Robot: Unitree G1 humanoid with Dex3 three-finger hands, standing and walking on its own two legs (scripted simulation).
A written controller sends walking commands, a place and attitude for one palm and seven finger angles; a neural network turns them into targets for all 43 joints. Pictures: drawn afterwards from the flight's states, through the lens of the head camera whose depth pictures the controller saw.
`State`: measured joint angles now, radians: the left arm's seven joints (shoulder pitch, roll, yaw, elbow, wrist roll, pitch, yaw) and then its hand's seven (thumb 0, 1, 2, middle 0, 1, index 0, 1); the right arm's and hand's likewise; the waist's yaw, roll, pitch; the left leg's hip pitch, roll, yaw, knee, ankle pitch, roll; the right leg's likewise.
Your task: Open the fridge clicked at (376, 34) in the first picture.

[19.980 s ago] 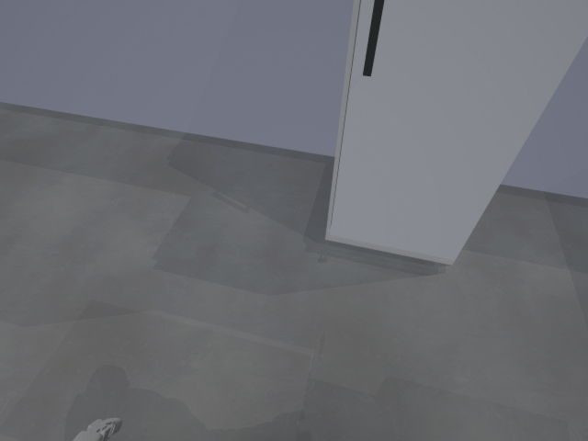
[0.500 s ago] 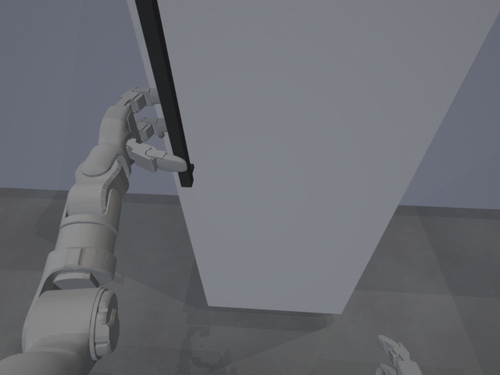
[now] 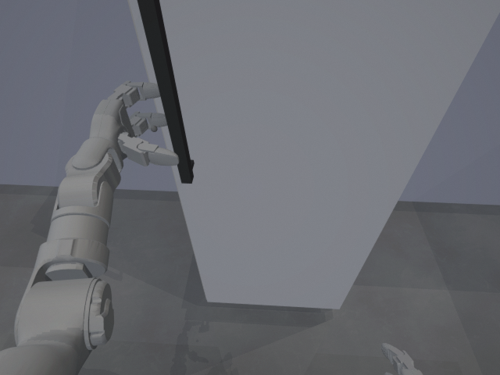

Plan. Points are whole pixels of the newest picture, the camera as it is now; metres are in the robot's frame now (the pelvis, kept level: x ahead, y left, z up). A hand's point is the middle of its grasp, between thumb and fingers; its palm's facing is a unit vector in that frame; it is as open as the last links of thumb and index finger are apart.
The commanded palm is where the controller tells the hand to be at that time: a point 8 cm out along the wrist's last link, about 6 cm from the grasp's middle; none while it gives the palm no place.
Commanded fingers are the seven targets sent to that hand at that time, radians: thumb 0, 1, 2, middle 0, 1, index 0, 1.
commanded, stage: move the hooked fingers beside the handle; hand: left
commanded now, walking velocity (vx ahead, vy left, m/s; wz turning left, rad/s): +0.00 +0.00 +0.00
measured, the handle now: (173, 97) +0.49 +0.15 +0.22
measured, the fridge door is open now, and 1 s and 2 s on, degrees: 0 0 0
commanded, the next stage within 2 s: feel for the door with the fingertips in 1.56 s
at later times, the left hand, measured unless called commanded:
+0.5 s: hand (142, 130) +0.43 +0.19 +0.19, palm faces +0.02 -1.00 -0.02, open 14.0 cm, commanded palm +0.41 +0.24 +0.20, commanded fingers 0.00 -0.50 0.30 -0.30 -1.20 -0.30 -1.20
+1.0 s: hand (136, 129) +0.42 +0.20 +0.20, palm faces +0.02 -1.00 -0.01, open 14.0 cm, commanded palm +0.40 +0.24 +0.20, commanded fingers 0.00 -0.50 0.30 -0.30 -1.20 -0.30 -1.20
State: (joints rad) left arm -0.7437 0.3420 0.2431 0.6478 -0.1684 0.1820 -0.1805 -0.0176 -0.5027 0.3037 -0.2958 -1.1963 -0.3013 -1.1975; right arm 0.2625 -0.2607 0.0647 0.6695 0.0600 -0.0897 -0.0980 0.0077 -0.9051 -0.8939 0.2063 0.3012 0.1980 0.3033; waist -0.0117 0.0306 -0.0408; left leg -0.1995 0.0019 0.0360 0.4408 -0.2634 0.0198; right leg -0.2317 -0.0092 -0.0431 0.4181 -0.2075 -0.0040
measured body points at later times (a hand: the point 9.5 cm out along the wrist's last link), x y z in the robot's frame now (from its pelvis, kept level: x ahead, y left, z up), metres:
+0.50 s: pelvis +0.00 +0.00 +0.00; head +0.01 -0.01 +0.45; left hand +0.42 +0.25 +0.20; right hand +0.13 -0.26 -0.10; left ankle -0.02 +0.10 -0.74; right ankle +0.01 -0.12 -0.74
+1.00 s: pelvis +0.01 -0.01 +0.00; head +0.00 -0.02 +0.45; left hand +0.41 +0.25 +0.20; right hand +0.13 -0.26 -0.10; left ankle -0.02 +0.10 -0.74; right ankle +0.01 -0.12 -0.74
